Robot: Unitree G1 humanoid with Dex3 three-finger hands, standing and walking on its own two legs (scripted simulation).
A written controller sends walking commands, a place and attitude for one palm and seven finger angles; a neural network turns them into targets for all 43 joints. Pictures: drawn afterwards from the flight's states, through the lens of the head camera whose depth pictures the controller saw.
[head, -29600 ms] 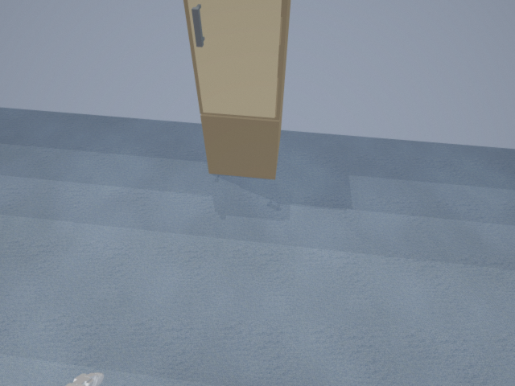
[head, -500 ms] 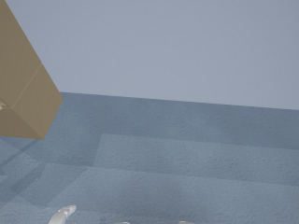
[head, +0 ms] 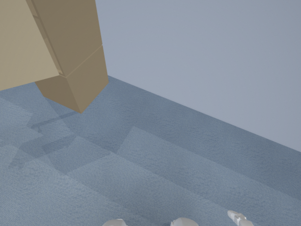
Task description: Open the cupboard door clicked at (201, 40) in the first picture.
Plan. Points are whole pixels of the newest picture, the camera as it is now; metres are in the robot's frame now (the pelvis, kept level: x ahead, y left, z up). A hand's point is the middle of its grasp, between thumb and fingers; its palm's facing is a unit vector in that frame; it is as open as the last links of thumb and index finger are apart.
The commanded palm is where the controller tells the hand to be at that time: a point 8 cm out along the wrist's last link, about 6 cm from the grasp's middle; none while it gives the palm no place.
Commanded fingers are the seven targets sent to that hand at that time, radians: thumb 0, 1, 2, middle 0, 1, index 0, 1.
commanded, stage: turn to face it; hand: left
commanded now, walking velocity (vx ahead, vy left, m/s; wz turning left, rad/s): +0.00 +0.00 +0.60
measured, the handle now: out of the picture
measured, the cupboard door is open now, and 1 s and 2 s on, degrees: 53 53 53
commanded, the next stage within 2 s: take the last steps up to it in 0.68 s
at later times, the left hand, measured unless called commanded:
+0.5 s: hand out of the picture +0.03 +0.15 -0.14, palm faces +0.30 -0.92 -0.25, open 7.4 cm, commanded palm none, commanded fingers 0.00 0.90 0.90 -0.20 -0.30 -0.20 -0.30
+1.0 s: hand out of the picture -0.04 +0.17 -0.15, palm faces +0.49 -0.84 -0.22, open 7.4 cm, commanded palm none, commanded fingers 0.00 0.90 0.90 -0.20 -0.30 -0.20 -0.30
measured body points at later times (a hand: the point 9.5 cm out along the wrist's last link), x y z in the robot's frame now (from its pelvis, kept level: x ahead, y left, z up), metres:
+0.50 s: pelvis +0.01 -0.06 +0.02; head +0.05 -0.06 +0.47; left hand +0.02 +0.20 -0.12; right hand +0.15 -0.29 -0.13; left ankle -0.04 +0.08 -0.65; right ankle +0.03 -0.16 -0.72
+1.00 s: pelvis +0.01 -0.03 +0.01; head +0.03 -0.02 +0.46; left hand -0.06 +0.22 -0.13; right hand +0.18 -0.21 -0.14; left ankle -0.04 +0.06 -0.72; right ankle +0.04 -0.16 -0.71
